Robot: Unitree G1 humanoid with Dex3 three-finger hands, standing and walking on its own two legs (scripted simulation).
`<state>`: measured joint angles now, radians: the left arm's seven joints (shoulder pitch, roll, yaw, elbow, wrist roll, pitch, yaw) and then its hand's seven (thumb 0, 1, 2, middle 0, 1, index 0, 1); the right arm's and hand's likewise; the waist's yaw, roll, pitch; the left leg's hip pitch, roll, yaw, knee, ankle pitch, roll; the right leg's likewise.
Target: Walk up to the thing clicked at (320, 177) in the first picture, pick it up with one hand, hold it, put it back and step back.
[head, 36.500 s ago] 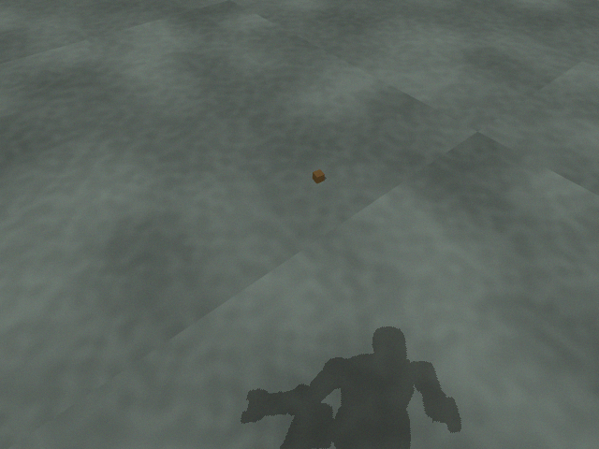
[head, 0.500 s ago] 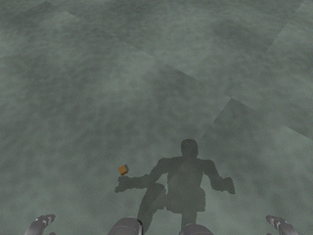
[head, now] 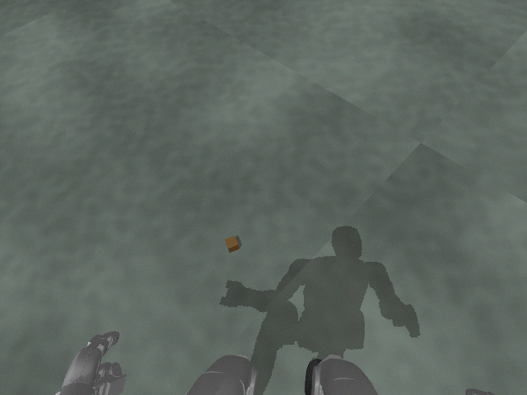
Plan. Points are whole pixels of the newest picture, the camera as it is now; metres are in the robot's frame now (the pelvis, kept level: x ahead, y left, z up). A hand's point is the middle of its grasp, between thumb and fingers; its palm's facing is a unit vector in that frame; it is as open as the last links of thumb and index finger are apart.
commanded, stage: step back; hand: left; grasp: from above
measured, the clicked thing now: (232, 244) +0.61 +0.22 -0.74
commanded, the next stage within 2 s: none
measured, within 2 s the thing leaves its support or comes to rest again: neither
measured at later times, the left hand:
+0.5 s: hand out of the picture -0.10 +0.36 -0.15, palm faces -0.08 -0.91 -0.41, open 7.4 cm
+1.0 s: hand out of the picture -0.14 +0.33 -0.12, palm faces -0.10 -0.89 -0.44, open 7.4 cm
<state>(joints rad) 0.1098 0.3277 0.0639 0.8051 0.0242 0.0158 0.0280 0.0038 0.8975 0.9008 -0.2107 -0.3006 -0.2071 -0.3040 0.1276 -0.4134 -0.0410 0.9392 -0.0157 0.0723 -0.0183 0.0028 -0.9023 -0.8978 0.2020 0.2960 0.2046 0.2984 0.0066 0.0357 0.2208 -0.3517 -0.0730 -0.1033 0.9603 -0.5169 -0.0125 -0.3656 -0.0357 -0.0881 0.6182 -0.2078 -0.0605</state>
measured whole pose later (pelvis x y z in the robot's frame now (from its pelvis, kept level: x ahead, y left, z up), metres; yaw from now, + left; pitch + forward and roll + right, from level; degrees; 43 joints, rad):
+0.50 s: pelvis -0.15 +0.08 +0.00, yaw -5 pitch -1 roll -1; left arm 0.26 0.41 0.09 0.89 0.01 0.05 0.03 0.01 0.90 0.90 -0.21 -0.30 -0.20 -0.30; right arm 0.09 -0.34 -0.05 0.83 -0.03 0.04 0.00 0.00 -0.90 -0.90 0.21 0.30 0.21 0.30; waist 0.02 -0.02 0.19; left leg -0.35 0.00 0.10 0.56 -0.19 0.08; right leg -0.36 0.05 0.12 1.06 -0.48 0.05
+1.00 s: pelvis -0.31 +0.08 +0.00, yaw -5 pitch -1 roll +1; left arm 0.12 0.36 0.08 0.75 0.04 0.03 0.03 0.01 0.90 0.90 -0.21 -0.30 -0.21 -0.30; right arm 0.22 -0.41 -0.06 0.91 -0.02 0.05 -0.03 0.00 -0.90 -0.90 0.20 0.30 0.20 0.30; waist -0.02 0.01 0.16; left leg -0.29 -0.04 -0.07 0.79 -0.47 -0.03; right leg -0.38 -0.04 -0.04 0.67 -0.27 -0.02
